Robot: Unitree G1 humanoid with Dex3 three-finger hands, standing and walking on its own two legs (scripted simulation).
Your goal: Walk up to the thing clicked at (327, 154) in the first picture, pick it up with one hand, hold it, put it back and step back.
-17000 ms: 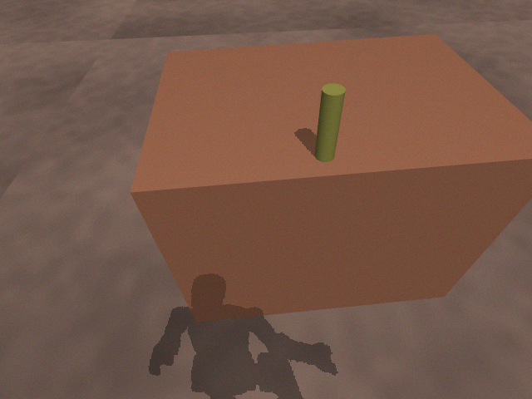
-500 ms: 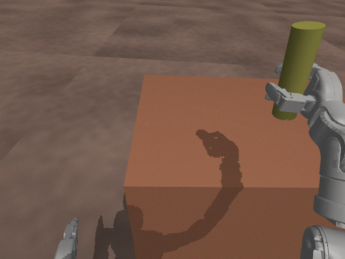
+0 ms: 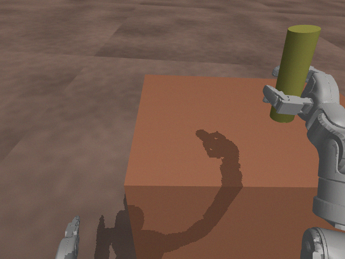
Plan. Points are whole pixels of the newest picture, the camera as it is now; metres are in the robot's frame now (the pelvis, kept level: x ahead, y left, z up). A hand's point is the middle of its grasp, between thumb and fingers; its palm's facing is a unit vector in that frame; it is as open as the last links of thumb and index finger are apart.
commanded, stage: hold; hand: right
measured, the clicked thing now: (291, 78) +0.35 -0.18 +0.31
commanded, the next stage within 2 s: crouch in 1.10 s
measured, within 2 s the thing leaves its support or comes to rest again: neither
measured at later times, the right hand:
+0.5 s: hand (280, 97) +0.34 -0.17 +0.27, palm faces +0.17 +0.99 +0.00, open 7.0 cm
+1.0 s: hand (278, 101) +0.34 -0.17 +0.26, palm faces +0.16 +0.99 +0.01, open 7.0 cm
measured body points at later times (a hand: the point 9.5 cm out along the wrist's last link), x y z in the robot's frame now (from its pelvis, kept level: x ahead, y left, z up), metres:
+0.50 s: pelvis +0.00 +0.00 +0.00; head -0.05 +0.04 +0.45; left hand +0.18 +0.26 -0.07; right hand +0.33 -0.23 +0.27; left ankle -0.01 +0.13 -0.74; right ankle +0.05 -0.13 -0.74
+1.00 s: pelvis +0.00 +0.00 +0.00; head -0.05 +0.04 +0.45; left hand +0.18 +0.26 -0.06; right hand +0.33 -0.22 +0.27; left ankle -0.01 +0.13 -0.74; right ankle +0.05 -0.13 -0.74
